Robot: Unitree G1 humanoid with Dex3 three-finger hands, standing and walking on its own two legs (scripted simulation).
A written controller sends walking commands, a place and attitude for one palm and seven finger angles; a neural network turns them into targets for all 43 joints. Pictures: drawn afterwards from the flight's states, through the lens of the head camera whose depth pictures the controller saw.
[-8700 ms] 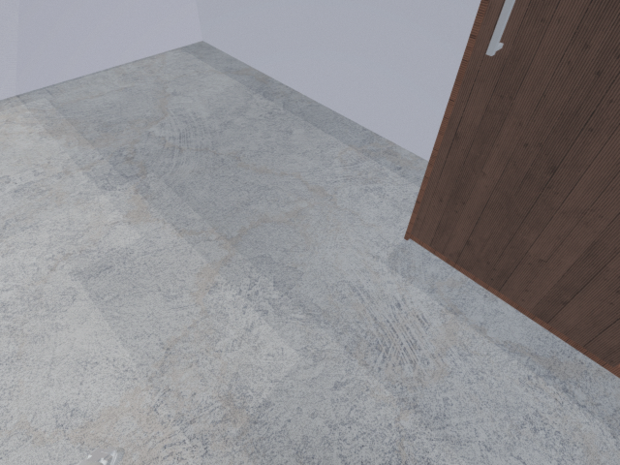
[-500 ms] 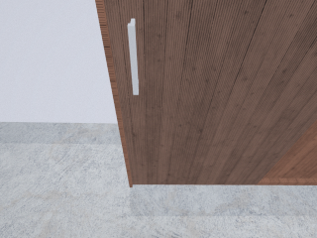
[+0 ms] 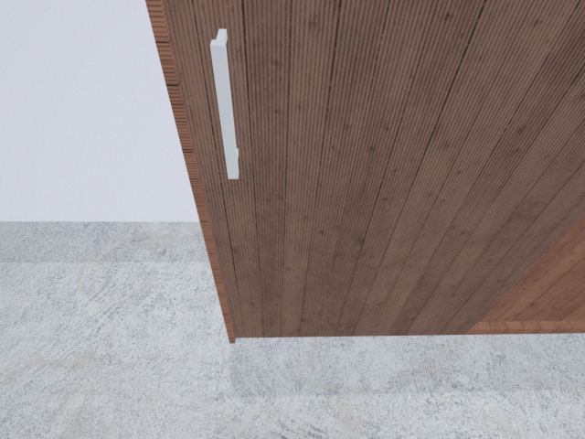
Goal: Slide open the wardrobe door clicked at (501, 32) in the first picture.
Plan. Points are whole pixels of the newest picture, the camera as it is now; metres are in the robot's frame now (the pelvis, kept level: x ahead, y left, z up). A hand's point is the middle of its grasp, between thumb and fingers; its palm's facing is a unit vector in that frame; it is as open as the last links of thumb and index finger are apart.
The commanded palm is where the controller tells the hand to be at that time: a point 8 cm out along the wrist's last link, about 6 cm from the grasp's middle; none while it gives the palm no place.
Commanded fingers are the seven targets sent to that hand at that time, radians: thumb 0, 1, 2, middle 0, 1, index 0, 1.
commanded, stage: look again from close up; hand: left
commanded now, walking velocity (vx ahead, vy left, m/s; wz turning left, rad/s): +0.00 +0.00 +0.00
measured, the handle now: (228, 111) +0.52 +0.13 +0.18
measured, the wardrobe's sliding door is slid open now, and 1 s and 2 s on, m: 0.00 0.00 0.00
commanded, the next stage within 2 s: raise the hand with hooked fingers in 0.42 s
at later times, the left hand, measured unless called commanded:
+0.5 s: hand out of the picture +0.05 +0.22 -0.17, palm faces -0.03 -0.97 -0.26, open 7.4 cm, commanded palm none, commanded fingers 0.00 0.90 0.90 -0.20 -0.30 -0.20 -0.30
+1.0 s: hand (116, 425) +0.14 +0.22 -0.02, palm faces +0.19 -0.98 -0.03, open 8.9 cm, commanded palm +0.14 +0.27 +0.01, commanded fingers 0.00 0.32 0.65 -0.24 -0.68 -0.24 -0.68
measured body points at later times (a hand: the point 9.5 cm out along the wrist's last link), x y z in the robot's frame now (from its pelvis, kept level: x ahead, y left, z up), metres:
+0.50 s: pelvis +0.02 +0.01 +0.00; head +0.03 +0.01 +0.45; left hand +0.05 +0.27 -0.15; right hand +0.08 -0.26 -0.14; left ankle +0.05 +0.08 -0.74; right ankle -0.03 -0.12 -0.74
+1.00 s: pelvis -0.01 -0.04 -0.06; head +0.01 -0.02 +0.39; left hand +0.13 +0.28 -0.02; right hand +0.20 -0.27 -0.10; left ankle +0.05 +0.08 -0.74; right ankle -0.03 -0.12 -0.74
